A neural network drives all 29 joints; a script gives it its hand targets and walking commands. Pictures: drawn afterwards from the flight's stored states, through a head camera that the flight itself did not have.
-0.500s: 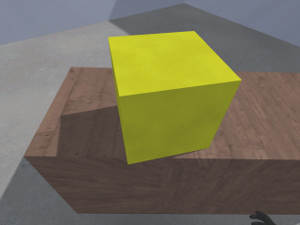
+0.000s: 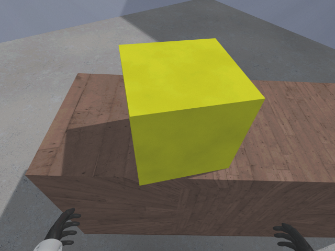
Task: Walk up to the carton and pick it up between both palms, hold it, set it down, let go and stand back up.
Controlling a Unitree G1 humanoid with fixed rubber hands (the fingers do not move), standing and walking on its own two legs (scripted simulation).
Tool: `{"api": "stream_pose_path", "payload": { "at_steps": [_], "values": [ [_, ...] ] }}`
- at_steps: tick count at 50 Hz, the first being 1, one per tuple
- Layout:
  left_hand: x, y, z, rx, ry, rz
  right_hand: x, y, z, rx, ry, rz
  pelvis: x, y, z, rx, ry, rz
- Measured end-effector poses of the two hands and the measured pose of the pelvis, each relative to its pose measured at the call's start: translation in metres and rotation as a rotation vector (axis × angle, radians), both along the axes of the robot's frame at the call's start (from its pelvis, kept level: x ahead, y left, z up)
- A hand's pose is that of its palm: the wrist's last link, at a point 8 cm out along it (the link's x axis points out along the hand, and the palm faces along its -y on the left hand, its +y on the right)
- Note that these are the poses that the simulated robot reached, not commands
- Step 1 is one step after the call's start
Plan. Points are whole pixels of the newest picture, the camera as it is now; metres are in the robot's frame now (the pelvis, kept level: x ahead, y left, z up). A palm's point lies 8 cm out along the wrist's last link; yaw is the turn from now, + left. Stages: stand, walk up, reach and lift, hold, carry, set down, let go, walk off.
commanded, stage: reach and lift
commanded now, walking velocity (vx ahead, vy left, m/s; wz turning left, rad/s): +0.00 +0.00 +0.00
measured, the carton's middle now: (177, 111) +0.51 -0.04 +0.05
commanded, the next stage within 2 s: none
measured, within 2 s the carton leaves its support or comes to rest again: neither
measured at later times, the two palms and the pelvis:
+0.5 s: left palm (62, 241) +0.18 +0.23 -0.03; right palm (308, 247) +0.16 -0.32 -0.03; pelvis -0.01 +0.00 +0.01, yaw +0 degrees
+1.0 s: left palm (71, 224) +0.20 +0.20 +0.02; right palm (308, 222) +0.20 -0.32 +0.01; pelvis +0.01 +0.00 +0.01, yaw +0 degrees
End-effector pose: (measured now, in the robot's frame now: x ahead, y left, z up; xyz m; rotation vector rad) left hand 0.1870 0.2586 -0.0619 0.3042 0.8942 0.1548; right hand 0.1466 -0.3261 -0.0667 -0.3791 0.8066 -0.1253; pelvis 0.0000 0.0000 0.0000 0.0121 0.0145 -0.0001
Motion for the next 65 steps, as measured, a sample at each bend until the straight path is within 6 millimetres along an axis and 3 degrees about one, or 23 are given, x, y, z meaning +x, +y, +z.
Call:
{"api": "stream_pose_path", "payload": {
  "at_steps": [17,32,54,65],
  "values": [
    [-0.015,-0.02,0.021,-0.026,-0.183,0.027,0.011,0.006,0.028,0.079,-0.13,0.03,-0.008,-0.001,0.008,0.0,-0.006,0.0],
    [0.005,-0.044,0.047,-0.069,-0.372,0.058,0.029,0.01,0.046,0.183,-0.253,0.023,-0.003,-0.002,0.009,0.001,0.005,-0.003],
    [0.019,-0.062,0.086,-0.102,-0.582,0.108,0.062,0.008,0.079,0.266,-0.434,0.046,0.008,-0.005,0.011,0.001,0.028,-0.007],
    [0.025,-0.066,0.091,-0.103,-0.571,0.129,0.076,0.002,0.095,0.273,-0.462,0.062,0.011,-0.007,0.012,0.002,0.036,-0.01]
  ]
}}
